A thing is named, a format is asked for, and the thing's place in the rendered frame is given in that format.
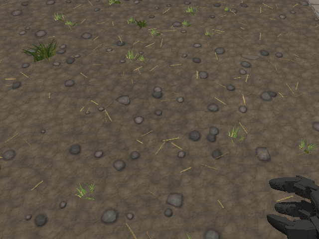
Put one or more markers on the right robot hand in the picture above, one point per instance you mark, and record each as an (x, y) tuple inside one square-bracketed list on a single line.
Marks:
[(308, 226)]

